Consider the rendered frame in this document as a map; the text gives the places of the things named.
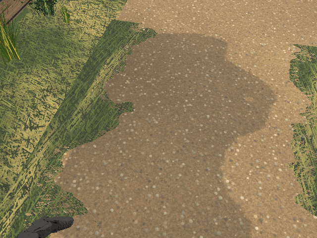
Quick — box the robot left hand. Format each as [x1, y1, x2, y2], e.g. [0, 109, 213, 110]
[14, 215, 74, 238]

